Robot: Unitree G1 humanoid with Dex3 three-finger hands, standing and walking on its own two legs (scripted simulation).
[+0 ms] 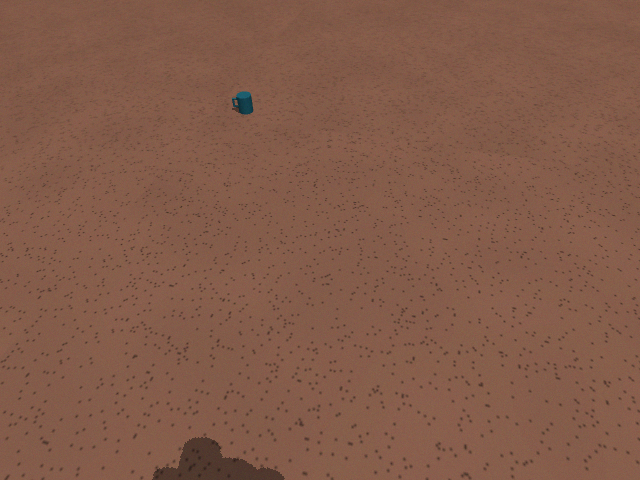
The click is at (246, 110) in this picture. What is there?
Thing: mug
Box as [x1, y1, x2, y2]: [232, 91, 252, 114]
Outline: 244,91 239,92 236,95 236,98 232,98 233,105 238,106 239,111 245,114 252,111 252,104 250,93
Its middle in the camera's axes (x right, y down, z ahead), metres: -0.49 -0.84 +2.39
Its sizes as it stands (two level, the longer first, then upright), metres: 0.122 0.088 0.106
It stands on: the floor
